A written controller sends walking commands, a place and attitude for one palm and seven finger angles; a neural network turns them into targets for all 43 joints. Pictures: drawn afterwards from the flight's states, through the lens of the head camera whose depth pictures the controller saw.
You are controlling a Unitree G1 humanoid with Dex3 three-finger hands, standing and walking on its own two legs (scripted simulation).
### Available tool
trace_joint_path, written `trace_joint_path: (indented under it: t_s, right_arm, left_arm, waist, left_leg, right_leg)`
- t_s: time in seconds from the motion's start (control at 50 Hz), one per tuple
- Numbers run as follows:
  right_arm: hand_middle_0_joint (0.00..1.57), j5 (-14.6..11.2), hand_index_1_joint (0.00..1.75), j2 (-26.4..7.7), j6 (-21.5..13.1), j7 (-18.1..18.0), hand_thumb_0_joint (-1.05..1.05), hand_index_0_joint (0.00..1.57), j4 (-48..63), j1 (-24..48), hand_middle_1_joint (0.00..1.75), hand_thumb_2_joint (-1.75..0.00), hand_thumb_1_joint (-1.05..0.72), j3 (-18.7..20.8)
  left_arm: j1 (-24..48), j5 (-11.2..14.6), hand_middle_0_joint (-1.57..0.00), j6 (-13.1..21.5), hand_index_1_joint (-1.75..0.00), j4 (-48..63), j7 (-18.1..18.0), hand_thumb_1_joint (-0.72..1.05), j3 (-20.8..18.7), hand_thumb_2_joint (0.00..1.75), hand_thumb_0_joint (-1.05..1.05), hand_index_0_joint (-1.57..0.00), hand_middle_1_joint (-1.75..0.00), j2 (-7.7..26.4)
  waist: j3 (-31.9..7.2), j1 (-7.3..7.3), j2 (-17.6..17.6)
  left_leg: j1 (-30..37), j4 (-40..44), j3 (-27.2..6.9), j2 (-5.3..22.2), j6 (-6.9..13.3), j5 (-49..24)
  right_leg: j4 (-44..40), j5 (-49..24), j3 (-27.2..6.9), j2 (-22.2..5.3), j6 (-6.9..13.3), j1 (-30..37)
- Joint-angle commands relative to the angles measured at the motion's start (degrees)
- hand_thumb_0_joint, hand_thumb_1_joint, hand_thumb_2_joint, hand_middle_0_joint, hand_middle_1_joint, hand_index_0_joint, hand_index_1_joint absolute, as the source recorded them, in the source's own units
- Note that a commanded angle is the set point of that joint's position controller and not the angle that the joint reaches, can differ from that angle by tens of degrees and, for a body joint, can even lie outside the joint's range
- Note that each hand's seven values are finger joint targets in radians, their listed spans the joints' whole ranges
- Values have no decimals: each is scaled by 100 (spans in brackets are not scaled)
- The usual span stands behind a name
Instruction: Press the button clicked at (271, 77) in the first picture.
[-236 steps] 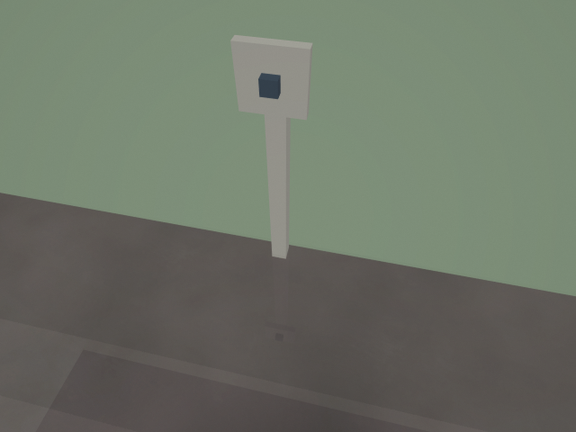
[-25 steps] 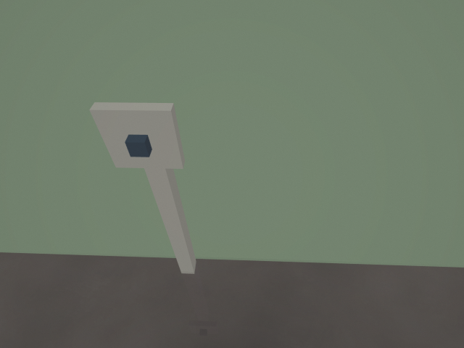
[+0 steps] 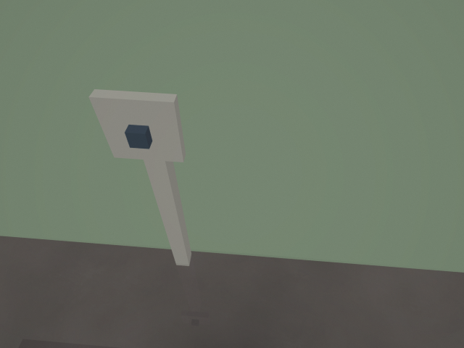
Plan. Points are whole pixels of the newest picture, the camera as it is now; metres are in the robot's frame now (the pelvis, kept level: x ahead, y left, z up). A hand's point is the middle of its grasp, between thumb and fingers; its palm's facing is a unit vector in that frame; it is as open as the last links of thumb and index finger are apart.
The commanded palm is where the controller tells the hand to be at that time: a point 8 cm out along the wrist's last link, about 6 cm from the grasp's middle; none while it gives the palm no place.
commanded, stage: come to a stop and stand still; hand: left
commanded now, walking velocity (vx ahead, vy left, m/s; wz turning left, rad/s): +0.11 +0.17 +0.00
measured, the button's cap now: (139, 135) +0.53 +0.26 +0.05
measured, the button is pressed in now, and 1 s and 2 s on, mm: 0 0 0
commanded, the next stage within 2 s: look again from close up in 1.06 s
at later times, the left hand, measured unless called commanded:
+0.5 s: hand out of the picture +0.08 +0.19 -0.17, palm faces +0.03 -0.97 -0.23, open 7.3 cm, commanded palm none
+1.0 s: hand out of the picture -0.01 +0.19 -0.16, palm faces +0.00 -0.97 -0.23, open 7.3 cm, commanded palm none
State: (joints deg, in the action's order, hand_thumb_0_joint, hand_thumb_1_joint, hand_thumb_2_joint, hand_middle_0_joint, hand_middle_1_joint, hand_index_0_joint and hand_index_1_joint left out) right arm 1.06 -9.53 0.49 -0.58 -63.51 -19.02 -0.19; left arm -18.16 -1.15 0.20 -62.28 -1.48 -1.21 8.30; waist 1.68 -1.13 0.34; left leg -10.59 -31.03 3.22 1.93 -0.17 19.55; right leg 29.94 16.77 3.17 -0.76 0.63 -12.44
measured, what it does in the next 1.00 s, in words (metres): stands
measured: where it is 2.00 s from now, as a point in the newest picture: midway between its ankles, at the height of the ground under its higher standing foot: outside the picture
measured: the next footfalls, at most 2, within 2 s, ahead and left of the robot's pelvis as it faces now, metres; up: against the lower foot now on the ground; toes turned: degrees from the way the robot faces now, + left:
none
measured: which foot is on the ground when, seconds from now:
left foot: down 0.00-1.00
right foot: down 0.00-1.00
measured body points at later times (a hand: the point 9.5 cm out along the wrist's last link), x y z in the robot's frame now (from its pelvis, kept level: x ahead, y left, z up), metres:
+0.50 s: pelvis +0.02 +0.01 +0.00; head +0.05 +0.01 +0.45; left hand +0.08 +0.24 -0.15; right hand +0.02 -0.20 -0.16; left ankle -0.03 +0.11 -0.73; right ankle +0.02 -0.08 -0.73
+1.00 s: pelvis -0.03 +0.01 +0.00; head -0.02 +0.00 +0.45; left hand -0.01 +0.24 -0.15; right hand -0.04 -0.20 -0.16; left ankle -0.03 +0.12 -0.73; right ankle +0.02 -0.08 -0.73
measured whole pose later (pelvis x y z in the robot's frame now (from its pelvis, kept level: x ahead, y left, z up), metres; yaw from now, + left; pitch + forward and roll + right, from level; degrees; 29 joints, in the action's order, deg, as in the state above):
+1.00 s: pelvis -0.03 +0.01 +0.00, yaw -1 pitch -1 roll +1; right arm 1.2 -9.5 0.1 -0.6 -60.0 -19.0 -1.1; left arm -16.5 -0.6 -0.2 -61.3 -1.5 0.4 9.3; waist 1.3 0.0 1.3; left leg -10.6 -26.7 4.9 -0.4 1.3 15.0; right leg 28.0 10.6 5.1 -1.1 2.4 -16.5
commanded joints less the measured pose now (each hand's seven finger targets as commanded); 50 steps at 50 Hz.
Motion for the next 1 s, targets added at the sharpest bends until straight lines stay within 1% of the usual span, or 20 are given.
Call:
trace_joint_path:
  t_s: [0.0,0.06,0.12,0.16,0.2,0.24,0.26,0.28,0.32,0.36,0.4,0.5,0.52,0.54,0.56,0.6,0.62,0.66,0.8,0.98]
  right_arm:
    - [20,13,30,-340,-173,-26,0,20,176,-590,30,-90,-90,94]
    - [20,35,30,-745,-193,-89,0,20,177,-865,30,-90,-90,178]
    - [20,56,30,-552,-226,-149,0,20,267,-799,30,-90,-90,125]
    - [20,33,30,-526,-261,-189,0,20,329,-488,30,-90,-90,120]
    - [20,-39,30,-542,-295,-227,0,20,359,-286,30,-90,-90,124]
    - [20,-93,30,-372,-306,-235,0,20,370,-363,30,-90,-90,122]
    - [20,-99,30,-299,-272,-229,0,20,313,-407,30,-90,-90,122]
    - [20,-88,30,-223,-223,-227,0,20,235,-403,30,-90,-90,131]
    - [20,-91,30,-221,-195,-236,0,20,151,-481,30,-90,-90,146]
    - [20,-64,30,-252,-214,-252,0,20,105,-429,30,-90,-90,164]
    - [20,-52,30,-313,-197,-266,0,20,87,-382,30,-90,-90,176]
    - [20,-35,30,-249,-176,-242,0,20,157,-164,30,-90,-90,173]
    - [20,-142,30,-738,-184,-168,0,20,610,361,30,-90,-90,283]
    - [20,-77,30,-406,-167,-107,0,20,803,42,30,-90,-90,246]
    - [20,-60,30,-201,-130,-88,0,20,767,188,30,-90,-90,190]
    - [20,-15,30,-227,-112,-60,0,20,734,-90,30,-90,-90,158]
    - [20,4,30,-287,-127,-58,0,20,733,-150,30,-90,-90,144]
    - [20,26,30,-422,-157,-56,0,20,782,-90,30,-90,-90,133]
    - [20,40,30,-597,-127,-46,0,20,779,-98,30,-90,-90,80]
    - [20,29,30,-468,-154,-41,0,20,488,-365,30,-90,-90,9]
  left_arm:
    - [-85,-16,-20,77,-30,320,-40,90,-254,90,0,-20,-30,863]
    - [92,-56,-20,42,-30,435,-15,90,-143,90,0,-20,-30,392]
    - [287,-15,-20,54,-30,472,-7,90,-85,90,0,-20,-30,288]
    - [81,10,-20,91,-30,341,7,90,-70,90,0,-20,-30,192]
    - [-316,32,-20,151,-30,137,-13,90,-83,90,0,-20,-30,284]
    - [-536,64,-20,222,-30,34,-74,90,-102,90,0,-20,-30,658]
    - [-414,80,-20,203,-30,32,-79,90,-80,90,0,-20,-30,678]
    - [-325,84,-20,195,-30,33,-103,90,-81,90,0,-20,-30,682]
    - [-135,86,-20,149,-30,123,-144,90,-56,90,0,-20,-30,583]
    - [20,84,-20,96,-30,256,-162,90,-52,90,0,-20,-30,499]
    - [85,77,-20,47,-30,325,-171,90,-96,90,0,-20,-30,540]
    - [148,44,-20,23,-30,355,-147,90,-88,90,0,-20,-30,535]
    - [-303,22,-20,92,-30,179,-322,90,-105,90,0,-20,-30,832]
    - [-157,38,-20,153,-30,487,-287,90,-144,90,0,-20,-30,964]
    - [152,42,-20,191,-30,504,-230,90,-126,90,0,-20,-30,1003]
    - [487,36,-20,148,-30,642,-149,90,-40,90,0,-20,-30,883]
    - [508,43,-20,138,-30,665,-119,90,-24,90,0,-20,-30,801]
    - [528,41,-20,110,-30,659,-83,90,0,90,0,-20,-30,763]
    - [305,46,-20,70,-30,500,-17,90,53,90,0,-20,-30,737]
    - [73,55,-20,121,-30,332,-7,90,53,90,0,-20,-30,702]
  waist:
    - [421,128,-96]
    - [364,194,1402]
    - [381,188,872]
    - [230,10,440]
    - [-93,-151,201]
    - [-419,-59,-313]
    - [-327,37,-276]
    - [-287,52,-764]
    - [-217,99,-737]
    - [-174,88,-55]
    - [-232,68,146]
    - [-260,55,21]
    - [-327,-56,-117]
    - [-727,113,-194]
    - [-569,144,-94]
    - [-245,303,152]
    - [-66,297,283]
    - [75,219,502]
    - [596,165,-112]
    - [299,156,-172]
  left_leg:
    - [-166,691,-80,130,128,-430]
    - [400,1275,-1124,1107,791,-1817]
    - [602,1122,-1222,1264,1154,-3480]
    - [496,801,-815,1112,962,-4292]
    - [342,404,-476,750,540,-4279]
    - [-278,288,-270,379,188,-2633]
    - [-287,497,-250,270,110,-2201]
    - [-175,477,-220,298,84,-2132]
    - [50,662,-266,408,89,-2659]
    - [446,755,-341,580,167,-3997]
    - [605,661,-361,670,225,-4563]
    - [319,805,-355,593,226,-2984]
    - [46,-434,-121,693,65,-3705]
    - [-399,-329,-198,273,59,-1200]
    - [-446,-3,-129,151,47,31]
    - [-73,393,-276,167,90,-267]
    - [-145,553,-447,317,175,-521]
    - [-437,882,-700,495,297,-607]
    - [-795,1282,-635,321,295,523]
    - [-726,1219,-563,255,283,339]
  right_leg:
    - [-614,206,-919,-885,563,-341]
    - [980,912,329,-21,177,-1095]
    - [1565,1560,141,-170,186,-1416]
    - [712,666,144,-238,129,-767]
    - [-332,-1179,-56,-346,107,169]
    - [-58,-4014,-836,-1105,449,1105]
    - [59,-4520,-743,-1239,548,1051]
    - [98,-4701,-620,-1132,516,982]
    - [160,-4418,-422,-989,408,748]
    - [231,-3466,-297,-743,243,381]
    - [212,-2818,-256,-644,186,269]
    - [-122,-2442,-420,-714,235,398]
    - [-127,-4158,-494,-893,87,352]
    - [-147,-3862,-934,-1237,429,801]
    - [-350,-3152,-1133,-1490,593,577]
    - [-550,-829,-839,-1109,548,-273]
    - [-573,-324,-749,-837,442,-415]
    - [-501,-124,-503,-577,316,-258]
    - [-968,921,-720,-539,266,-446]
    - [-1063,949,-789,-606,268,-258]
